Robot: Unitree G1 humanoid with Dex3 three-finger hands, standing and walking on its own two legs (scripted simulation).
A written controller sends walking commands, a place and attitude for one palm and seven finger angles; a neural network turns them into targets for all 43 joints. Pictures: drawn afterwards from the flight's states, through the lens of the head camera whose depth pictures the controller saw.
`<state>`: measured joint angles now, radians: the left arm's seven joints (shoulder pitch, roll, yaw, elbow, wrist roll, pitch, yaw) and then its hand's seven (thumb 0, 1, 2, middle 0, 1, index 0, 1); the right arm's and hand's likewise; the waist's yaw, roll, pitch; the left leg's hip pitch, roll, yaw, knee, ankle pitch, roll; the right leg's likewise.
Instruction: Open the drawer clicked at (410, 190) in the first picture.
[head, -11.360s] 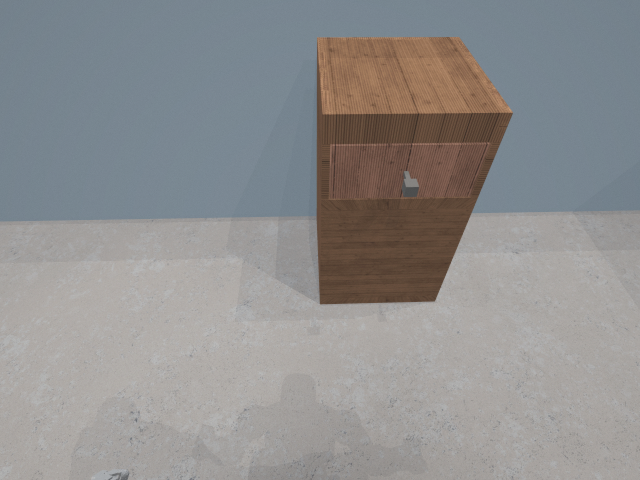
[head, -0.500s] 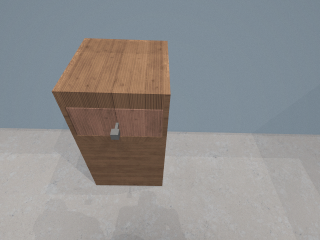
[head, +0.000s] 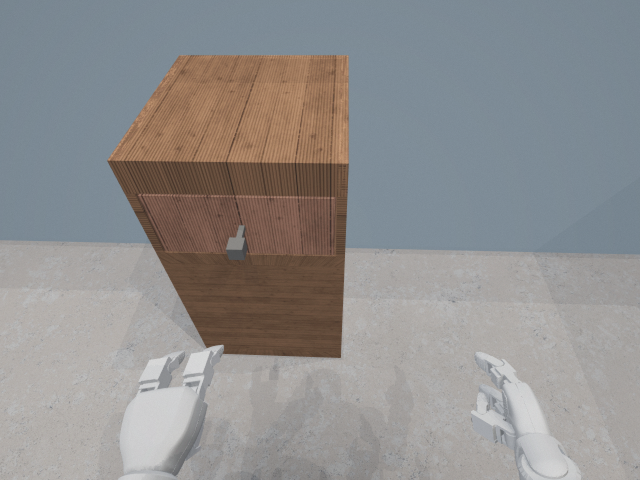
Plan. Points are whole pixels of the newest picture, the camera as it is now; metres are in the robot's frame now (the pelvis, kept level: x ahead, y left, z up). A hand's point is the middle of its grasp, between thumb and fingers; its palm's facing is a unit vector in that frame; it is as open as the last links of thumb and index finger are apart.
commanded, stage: raise the hand with hooked fingers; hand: left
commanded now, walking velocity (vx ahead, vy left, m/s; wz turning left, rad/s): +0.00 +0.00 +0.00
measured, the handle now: (238, 241) +0.56 +0.25 -0.11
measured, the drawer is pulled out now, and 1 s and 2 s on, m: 0.00 0.00 0.00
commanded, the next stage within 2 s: move the hooked fingers above the handle in 1.48 s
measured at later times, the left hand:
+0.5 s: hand (162, 357) +0.24 +0.23 +0.03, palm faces +0.02 -0.10 -0.99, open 11.5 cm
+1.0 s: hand (142, 276) +0.31 +0.26 +0.10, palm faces +0.07 -0.08 -0.99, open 13.7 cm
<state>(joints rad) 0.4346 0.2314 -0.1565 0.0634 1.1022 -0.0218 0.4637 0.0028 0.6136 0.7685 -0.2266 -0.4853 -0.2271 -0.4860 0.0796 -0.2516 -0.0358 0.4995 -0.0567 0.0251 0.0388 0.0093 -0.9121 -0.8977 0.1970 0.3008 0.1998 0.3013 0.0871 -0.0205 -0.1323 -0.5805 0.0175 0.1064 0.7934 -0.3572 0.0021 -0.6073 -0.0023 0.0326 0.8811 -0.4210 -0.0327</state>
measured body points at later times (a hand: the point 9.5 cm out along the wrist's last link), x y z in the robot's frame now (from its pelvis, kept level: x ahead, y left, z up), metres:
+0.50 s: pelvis +0.03 -0.01 +0.01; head +0.07 -0.04 +0.46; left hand +0.23 +0.24 +0.08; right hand +0.22 -0.23 -0.10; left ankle +0.02 +0.12 -0.70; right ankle +0.01 -0.10 -0.70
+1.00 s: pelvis +0.03 +0.01 +0.03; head +0.04 -0.02 +0.48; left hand +0.30 +0.26 +0.15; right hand +0.25 -0.18 -0.07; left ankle +0.02 +0.12 -0.70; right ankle +0.01 -0.10 -0.70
